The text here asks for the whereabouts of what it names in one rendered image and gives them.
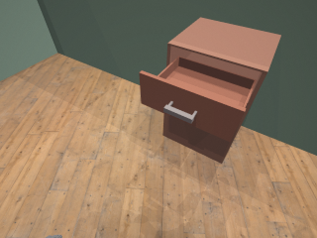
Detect handle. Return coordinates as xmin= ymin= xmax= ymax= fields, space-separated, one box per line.
xmin=163 ymin=101 xmax=197 ymax=124

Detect cabinet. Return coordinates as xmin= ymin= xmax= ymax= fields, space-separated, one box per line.
xmin=162 ymin=17 xmax=281 ymax=164

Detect drawer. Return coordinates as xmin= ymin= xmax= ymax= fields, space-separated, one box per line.
xmin=139 ymin=56 xmax=257 ymax=142

